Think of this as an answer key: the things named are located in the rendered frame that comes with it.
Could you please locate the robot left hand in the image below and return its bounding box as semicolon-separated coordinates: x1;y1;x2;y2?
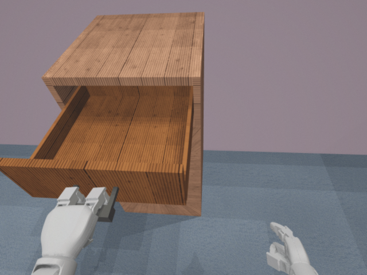
41;187;110;260

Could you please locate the left robot forearm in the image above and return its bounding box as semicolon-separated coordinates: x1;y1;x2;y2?
31;256;77;275

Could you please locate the robot right hand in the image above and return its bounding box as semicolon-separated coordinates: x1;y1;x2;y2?
266;222;310;275

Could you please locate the right robot forearm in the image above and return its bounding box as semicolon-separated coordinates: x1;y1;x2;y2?
290;262;318;275

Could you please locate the cabinet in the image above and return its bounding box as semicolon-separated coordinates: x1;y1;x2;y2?
42;12;205;217

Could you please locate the drawer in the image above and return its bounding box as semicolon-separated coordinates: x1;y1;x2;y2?
0;86;194;206

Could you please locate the handle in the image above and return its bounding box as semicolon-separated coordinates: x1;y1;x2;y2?
73;184;119;222

